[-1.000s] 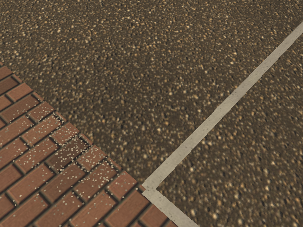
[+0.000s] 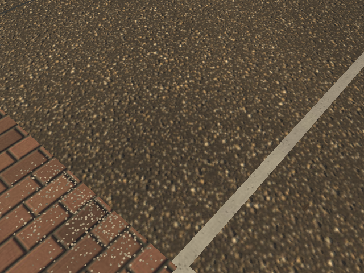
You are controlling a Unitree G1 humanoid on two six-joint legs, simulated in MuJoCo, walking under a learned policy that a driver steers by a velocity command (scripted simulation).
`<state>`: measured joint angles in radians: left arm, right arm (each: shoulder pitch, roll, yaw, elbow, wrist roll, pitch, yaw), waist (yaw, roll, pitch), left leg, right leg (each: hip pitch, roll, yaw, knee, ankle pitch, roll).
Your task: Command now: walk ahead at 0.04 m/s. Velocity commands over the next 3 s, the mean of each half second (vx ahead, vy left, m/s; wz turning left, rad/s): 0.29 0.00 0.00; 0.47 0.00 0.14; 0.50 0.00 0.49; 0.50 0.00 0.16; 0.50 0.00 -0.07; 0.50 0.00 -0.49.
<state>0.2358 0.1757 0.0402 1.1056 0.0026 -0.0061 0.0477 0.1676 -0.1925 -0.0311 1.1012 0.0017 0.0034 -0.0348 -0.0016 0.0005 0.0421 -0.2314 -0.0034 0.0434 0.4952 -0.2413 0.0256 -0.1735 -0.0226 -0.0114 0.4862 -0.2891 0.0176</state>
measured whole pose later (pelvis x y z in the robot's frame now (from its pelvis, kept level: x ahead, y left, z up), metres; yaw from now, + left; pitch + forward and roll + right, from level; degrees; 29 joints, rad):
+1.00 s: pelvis +0.39 +0.01 +0.01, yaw +5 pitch +1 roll +1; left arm 0.12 0.26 0.07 0.88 0.00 -0.12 0.03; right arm 0.30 -0.23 -0.05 1.01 0.01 -0.09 0.02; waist -0.05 -0.03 0.01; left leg -0.20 -0.10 -0.01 0.31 -0.14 0.09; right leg -0.63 -0.12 0.05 1.01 -0.23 -0.01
